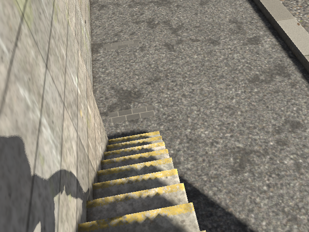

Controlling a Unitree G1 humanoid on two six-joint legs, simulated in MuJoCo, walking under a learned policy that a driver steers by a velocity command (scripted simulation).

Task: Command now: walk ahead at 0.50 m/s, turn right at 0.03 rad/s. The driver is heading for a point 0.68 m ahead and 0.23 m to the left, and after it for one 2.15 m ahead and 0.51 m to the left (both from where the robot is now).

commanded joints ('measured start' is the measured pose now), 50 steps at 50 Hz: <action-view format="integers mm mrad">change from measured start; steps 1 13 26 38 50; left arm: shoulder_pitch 432 -865 -151 -355 199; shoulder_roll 208 213 209 154 370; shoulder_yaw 71 58 9 34 172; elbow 172 -423 -20 -251 -57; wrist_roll -124 -45 6 -81 -141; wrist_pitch -37 -128 -89 -61 -23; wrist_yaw -13 15 83 -36 23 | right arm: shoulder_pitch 77 533 -2 286 3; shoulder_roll -220 -303 -47 -75 -23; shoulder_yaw -67 -148 2 -13 -7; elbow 71 28 -90 18 -118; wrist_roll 141 80 -85 -15 -18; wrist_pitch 60 -63 108 -46 11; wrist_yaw -58 -59 218 64 142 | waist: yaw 160 -473 -146 -193 134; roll -140 83 23 -54 -113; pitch -486 43 -148 -84 -234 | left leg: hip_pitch -364 479 -312 492 -1225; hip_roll -133 -132 155 271 -55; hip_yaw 109 -497 -266 -1114 -471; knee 187 -304 -420 -1116 309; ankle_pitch -637 259 957 301 120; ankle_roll -23 -145 -48 365 -132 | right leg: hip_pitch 949 -989 -253 -932 909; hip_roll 153 294 -16 261 -177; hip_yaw -239 -79 150 304 714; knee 289 563 221 1099 233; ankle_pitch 470 -1022 -543 -1062 -525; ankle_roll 35 -12 -208 88 -393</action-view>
